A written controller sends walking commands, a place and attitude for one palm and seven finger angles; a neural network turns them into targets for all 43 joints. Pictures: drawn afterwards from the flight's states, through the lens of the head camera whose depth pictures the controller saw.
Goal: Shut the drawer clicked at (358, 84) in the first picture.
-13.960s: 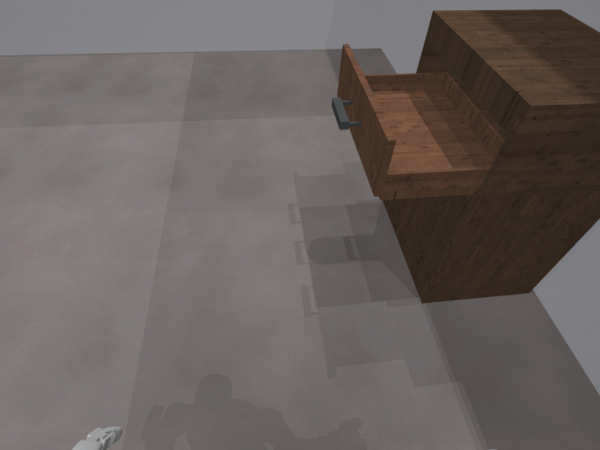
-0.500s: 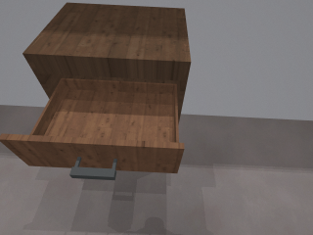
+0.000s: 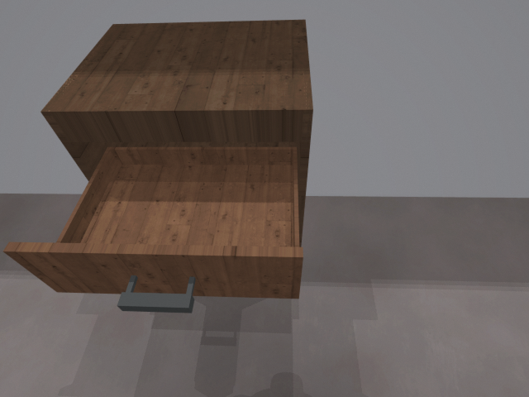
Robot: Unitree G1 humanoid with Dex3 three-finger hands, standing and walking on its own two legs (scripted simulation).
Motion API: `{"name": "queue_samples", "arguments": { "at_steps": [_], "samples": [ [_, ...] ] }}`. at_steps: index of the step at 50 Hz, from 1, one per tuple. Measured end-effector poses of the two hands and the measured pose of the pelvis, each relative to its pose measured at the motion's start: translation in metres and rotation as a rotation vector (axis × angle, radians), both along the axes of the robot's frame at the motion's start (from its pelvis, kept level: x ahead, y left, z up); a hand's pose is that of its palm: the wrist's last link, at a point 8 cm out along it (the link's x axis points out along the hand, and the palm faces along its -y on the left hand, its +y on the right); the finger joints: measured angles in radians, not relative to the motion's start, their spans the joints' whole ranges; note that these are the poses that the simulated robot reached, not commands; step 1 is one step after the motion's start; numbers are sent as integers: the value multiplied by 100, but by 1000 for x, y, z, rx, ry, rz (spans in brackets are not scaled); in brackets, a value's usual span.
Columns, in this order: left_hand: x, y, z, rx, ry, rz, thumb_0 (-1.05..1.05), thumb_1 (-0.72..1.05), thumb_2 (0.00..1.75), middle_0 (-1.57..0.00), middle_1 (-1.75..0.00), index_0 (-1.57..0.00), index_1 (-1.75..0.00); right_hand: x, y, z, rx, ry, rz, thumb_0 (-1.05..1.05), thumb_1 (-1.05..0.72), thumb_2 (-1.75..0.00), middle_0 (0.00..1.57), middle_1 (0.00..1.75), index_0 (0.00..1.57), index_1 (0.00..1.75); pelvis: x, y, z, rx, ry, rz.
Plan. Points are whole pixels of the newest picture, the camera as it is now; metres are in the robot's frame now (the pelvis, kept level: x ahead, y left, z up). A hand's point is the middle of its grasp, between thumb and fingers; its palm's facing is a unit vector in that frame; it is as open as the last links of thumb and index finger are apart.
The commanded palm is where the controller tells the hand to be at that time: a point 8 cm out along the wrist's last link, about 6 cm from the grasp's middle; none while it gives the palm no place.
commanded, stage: come to a stop and stand still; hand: left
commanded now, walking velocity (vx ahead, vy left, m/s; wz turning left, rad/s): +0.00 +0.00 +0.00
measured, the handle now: (159, 291) +0.31 +0.23 -0.10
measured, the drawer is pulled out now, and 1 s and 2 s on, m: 0.29 0.29 0.29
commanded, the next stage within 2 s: look again from close up in 1.26 s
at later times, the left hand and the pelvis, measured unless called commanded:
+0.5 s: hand out of the picture -0.05 +0.11 -0.17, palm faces +0.06 -0.97 -0.25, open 7.4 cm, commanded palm none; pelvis -0.05 -0.07 +0.00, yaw -1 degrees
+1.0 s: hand out of the picture -0.12 +0.01 -0.18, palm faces +0.12 -0.96 -0.25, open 7.4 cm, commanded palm none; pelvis -0.10 -0.15 -0.02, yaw +4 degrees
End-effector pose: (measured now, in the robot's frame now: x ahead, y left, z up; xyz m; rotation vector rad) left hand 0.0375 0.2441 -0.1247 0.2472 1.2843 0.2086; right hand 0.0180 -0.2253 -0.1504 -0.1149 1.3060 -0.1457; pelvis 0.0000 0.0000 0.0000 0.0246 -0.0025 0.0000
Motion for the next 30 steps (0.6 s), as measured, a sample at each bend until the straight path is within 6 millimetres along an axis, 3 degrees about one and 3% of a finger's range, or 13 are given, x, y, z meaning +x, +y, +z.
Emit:
{"name": "queue_samples", "arguments": {
  "at_steps": [4,8,11,21,26,30],
  "samples": [
    [-2,-9,14,37,-83,9,1,91,90,-21,-30,-20,-30,-1,-10,-7,45,-44,-1,1,-91,-90,20,30,20,30,-4,-17,0,48,-52,-17],
    [-18,-21,22,60,-78,-32,1,91,90,-21,-30,-20,-30,2,-21,-14,73,-103,-41,1,-91,-90,20,30,20,30,-17,-28,-1,43,-67,-18],
    [-29,-33,20,48,-68,-37,1,90,90,-20,-30,-20,-30,-7,-31,-13,78,-110,-48,1,-93,-90,20,30,20,30,-29,-37,-2,35,-70,-13],
    [-69,-75,-5,-35,-34,30,1,90,90,-21,-30,-20,-30,-90,-58,-10,31,74,-32,1,-92,-90,20,30,20,30,-49,-62,-5,10,-20,2],
    [-97,-92,-10,-53,43,55,1,91,90,-21,-30,-20,-30,-142,-54,-5,49,188,-56,1,-92,-90,20,30,20,30,-56,-75,-2,41,-17,-15],
    [-121,-109,-6,-59,92,71,1,91,90,-21,-30,-20,-30,-169,-48,-10,99,271,-57,1,-91,-90,20,30,20,30,-61,-83,-2,39,-21,-9]
  ]
}}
